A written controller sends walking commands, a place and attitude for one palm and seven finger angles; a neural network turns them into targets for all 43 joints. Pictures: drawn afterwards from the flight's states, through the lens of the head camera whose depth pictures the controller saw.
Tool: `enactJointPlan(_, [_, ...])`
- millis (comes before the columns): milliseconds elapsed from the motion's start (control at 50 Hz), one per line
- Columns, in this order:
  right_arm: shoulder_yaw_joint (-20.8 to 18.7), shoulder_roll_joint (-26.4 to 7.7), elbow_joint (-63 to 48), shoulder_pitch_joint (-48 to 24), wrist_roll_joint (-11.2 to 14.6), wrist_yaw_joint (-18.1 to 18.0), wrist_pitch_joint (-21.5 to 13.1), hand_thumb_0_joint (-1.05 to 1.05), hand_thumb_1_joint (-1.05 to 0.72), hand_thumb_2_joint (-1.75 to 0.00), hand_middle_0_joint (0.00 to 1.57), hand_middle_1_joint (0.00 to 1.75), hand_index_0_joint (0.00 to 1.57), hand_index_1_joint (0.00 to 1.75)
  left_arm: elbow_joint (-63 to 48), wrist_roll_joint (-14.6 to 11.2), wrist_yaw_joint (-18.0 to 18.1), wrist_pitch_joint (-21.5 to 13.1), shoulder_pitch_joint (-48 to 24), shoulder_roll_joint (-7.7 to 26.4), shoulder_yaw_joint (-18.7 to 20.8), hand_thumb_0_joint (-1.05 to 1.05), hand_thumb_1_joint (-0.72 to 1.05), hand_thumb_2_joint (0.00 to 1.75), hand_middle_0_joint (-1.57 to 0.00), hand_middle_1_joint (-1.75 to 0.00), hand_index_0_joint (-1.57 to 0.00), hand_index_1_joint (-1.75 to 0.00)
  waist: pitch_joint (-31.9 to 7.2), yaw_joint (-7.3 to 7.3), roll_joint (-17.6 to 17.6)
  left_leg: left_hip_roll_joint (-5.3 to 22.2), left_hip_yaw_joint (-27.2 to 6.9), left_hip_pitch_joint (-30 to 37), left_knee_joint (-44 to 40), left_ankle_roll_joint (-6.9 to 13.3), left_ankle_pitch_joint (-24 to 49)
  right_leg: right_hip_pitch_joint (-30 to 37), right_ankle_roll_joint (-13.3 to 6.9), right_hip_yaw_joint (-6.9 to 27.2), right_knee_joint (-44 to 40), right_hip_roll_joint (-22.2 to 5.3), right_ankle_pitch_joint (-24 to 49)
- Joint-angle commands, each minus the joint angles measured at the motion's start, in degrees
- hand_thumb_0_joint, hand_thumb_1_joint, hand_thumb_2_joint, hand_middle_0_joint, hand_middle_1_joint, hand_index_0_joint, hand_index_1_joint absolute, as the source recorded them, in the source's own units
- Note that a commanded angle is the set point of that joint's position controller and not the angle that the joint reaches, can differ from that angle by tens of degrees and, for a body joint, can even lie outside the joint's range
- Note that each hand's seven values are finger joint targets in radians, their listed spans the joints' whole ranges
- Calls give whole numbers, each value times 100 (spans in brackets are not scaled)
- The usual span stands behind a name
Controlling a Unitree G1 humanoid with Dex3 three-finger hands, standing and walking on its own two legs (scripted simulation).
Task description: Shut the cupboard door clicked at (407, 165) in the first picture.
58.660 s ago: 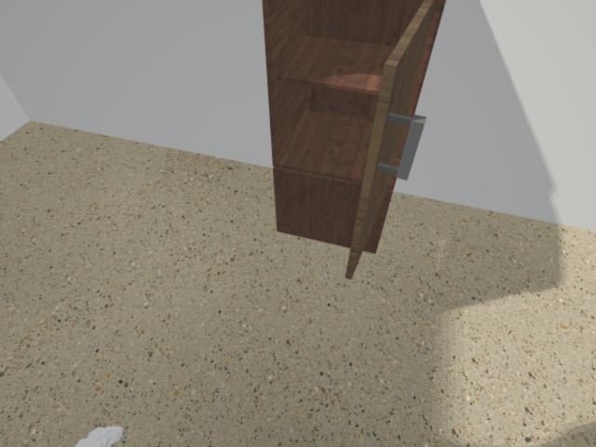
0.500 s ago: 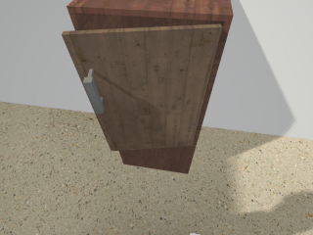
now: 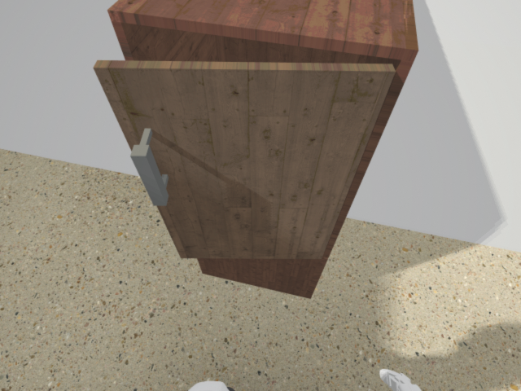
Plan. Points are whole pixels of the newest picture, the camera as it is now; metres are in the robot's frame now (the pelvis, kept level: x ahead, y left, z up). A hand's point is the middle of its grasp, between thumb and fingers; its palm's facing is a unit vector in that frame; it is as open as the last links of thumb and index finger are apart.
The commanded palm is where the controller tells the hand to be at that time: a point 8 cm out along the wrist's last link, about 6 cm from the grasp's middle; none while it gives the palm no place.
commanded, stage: come to a stop and stand still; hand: left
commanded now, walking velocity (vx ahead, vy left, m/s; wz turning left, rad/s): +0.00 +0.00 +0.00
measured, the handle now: (154, 168) +0.43 +0.23 +0.06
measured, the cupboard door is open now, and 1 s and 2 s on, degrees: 13 13 13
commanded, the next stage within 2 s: look again from close up in 0.70 s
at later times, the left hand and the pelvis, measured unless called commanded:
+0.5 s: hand out of the picture +0.00 +0.16 -0.17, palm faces +0.02 -0.98 -0.17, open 7.3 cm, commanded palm none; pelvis -0.03 -0.01 +0.01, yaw +0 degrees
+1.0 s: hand out of the picture -0.04 +0.17 -0.17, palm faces +0.01 -0.98 -0.19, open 7.3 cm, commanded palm none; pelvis -0.03 +0.01 +0.00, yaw +0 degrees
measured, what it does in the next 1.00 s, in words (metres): stands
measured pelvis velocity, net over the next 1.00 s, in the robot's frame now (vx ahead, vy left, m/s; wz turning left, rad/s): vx -0.03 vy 0.01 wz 0.00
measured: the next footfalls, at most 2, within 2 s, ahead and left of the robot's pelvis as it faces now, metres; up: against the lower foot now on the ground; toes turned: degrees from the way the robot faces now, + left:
none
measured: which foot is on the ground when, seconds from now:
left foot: down 0.00-1.00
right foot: down 0.00-1.00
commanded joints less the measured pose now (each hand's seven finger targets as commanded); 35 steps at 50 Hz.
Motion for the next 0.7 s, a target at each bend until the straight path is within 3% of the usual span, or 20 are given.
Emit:
enactJointPlan(0, [-331, -865, -267, 398, 101, -11, -19, 0, -90, -90, 20, 30, 20, 30, -141, 112, 26, -140, 1022, 612, 103, 0, 90, 90, -20, -30, -20, -30, -1226, -10, -236, 640, -617, 298, 269, 299, 1159, 941, -150, 682, -2314, -486, 2139])
enactJointPlan(20, [-284, -544, -306, 533, 144, 47, -11, 0, -90, -90, 20, 30, 20, 30, -215, 165, 23, -193, 733, 1038, 148, 0, 90, 90, -20, -30, -20, -30, -914, -175, -1327, -71, -103, -203, 657, -102, -557, 779, -597, 1710, -2696, -1493, 2763])
enactJointPlan(40, [-279, -562, -322, 495, 126, 82, 49, 0, -90, -90, 20, 30, 20, 30, -296, 147, -20, -210, 498, 1212, 120, 0, 90, 90, -20, -30, -20, -30, -712, -204, -1086, -270, -197, 100, 1301, -206, -1728, 4, -1076, 1889, -2983, -2094, 2776])
enactJointPlan(60, [-278, -471, -331, 252, 81, 66, 107, 0, -90, -90, 20, 30, 20, 30, -302, 162, -27, -231, 310, 1098, 113, 0, 90, 90, -20, -30, -20, -30, -465, -206, -976, -215, -384, -64, 1756, -168, -1908, -150, -1214, 1870, -2884, -1904, 3240])
enactJointPlan(100, [-238, -548, -144, 413, 100, 44, 68, 0, -90, -90, 20, 30, 20, 30, -207, 128, -17, -274, 111, 928, 56, 0, 90, 90, -20, -30, -20, -30, -540, -304, -1301, -129, -431, -260, 1975, -179, -1671, 386, -1225, 1425, -2459, -1588, 4423])
enactJointPlan(140, [-182, -506, -3, 600, 133, 45, 4, 0, -90, -90, 20, 30, 20, 30, -158, 117, 0, -283, 160, 947, 56, 0, 90, 90, -20, -30, -20, -30, -703, -295, -1179, -122, -297, -111, 1295, -217, -1494, 818, -1118, 1064, -2187, -1400, 4929])
enactJointPlan(180, [-132, -478, 152, 766, 138, 35, -43, 0, -90, -90, 20, 30, 20, 30, -46, 67, -6, -284, 276, 967, 38, 0, 90, 90, -20, -30, -20, -30, -824, -271, -1147, -135, -221, 319, 256, -231, -853, 965, -912, 930, -2034, -1231, 4586])
enactJointPlan(200, [-106, -476, 265, 955, 129, 23, -95, 0, -90, -90, 20, 30, 20, 30, -3, 32, 2, -288, 250, 907, 23, 0, 90, 90, -20, -30, -20, -30, -895, -330, -1056, -75, -288, 728, -492, -208, -136, 882, -732, 896, -1934, -1152, 4173])
enactJointPlan(220, [-95, -546, 369, 992, 116, 15, -165, 0, -90, -90, 20, 30, 20, 30, 32, -1, -12, -278, 270, 766, -4, 0, 90, 90, -20, -30, -20, -30, -863, -275, -579, 179, -582, 1134, -843, -104, 872, 593, -480, 745, -1875, -886, 3396])
enactJointPlan(240, [-64, -718, 396, 908, 76, -10, -224, 0, -90, -90, 20, 30, 20, 30, 65, -31, -24, -256, 397, 641, -47, 0, 90, 90, -20, -30, -20, -30, -868, -137, 0, 568, -876, 1090, -874, 47, 1527, 638, -258, 604, -1980, -613, 2810])
enactJointPlan(260, [-58, -763, 419, 841, 69, -15, -215, 0, -90, -90, 20, 30, 20, 30, 97, -5, -13, -229, 425, 572, -51, 0, 90, 90, -20, -30, -20, -30, -762, -87, 0, 663, -894, 793, -936, 80, 1102, 800, -197, 579, -2225, -494, 2154])
enactJointPlan(300, [-7, -703, 561, 832, 78, -39, -271, 0, -90, -90, 20, 30, 20, 30, 277, -4, -26, -189, 343, 598, -60, 0, 90, 90, -20, -30, -20, -30, -696, -77, 409, 526, -868, 690, -1051, 61, 1132, 1019, -188, 495, -2218, -498, 2181])
enactJointPlan(320, [-3, -685, 635, 914, 91, -40, -275, 0, -90, -90, 20, 30, 20, 30, 314, -1, -31, -179, 333, 593, -60, 0, 90, 90, -20, -30, -20, -30, -585, -71, 445, 536, -869, 570, -1173, 64, 943, 1129, -173, 453, -2273, -455, 1959])
enactJointPlan(380, [20, -606, 722, 999, 75, -36, -246, 0, -90, -90, 20, 30, 20, 30, 498, -9, -52, -183, 434, 528, -93, 0, 90, 90, -20, -30, -20, -30, -370, -70, 286, 393, -784, 480, -1368, -12, -71, 977, -210, 558, -2594, -493, 1529])
enactJointPlan(440, [10, -541, 778, 1220, 67, -34, -231, 0, -90, -90, 20, 30, 20, 30, 559, 1, -65, -194, 462, 481, -98, 0, 90, 90, -20, -30, -20, -30, -175, -122, 125, 325, -772, 373, -1514, -26, -565, 865, -213, 618, -2772, -480, 1204])
enactJointPlan(540, [3, -450, 822, 1479, 63, -37, -241, 0, -90, -90, 20, 30, 20, 30, 627, 8, -64, -223, 630, 387, -111, 0, 90, 90, -20, -30, -20, -30, -116, -164, -176, 262, -689, 479, -1471, -16, -584, 624, -195, 646, -2869, -494, 1025])
enactJointPlan(680, [19, -333, 878, 1653, 86, -64, -291, 0, -90, -90, 20, 30, 20, 30, 717, 2, -37, -270, 870, 219, -137, 0, 90, 90, -20, -30, -20, -30, -254, -194, -110, 296, -648, 673, -1382, -5, -231, 570, -191, 622, -2754, -486, 1415])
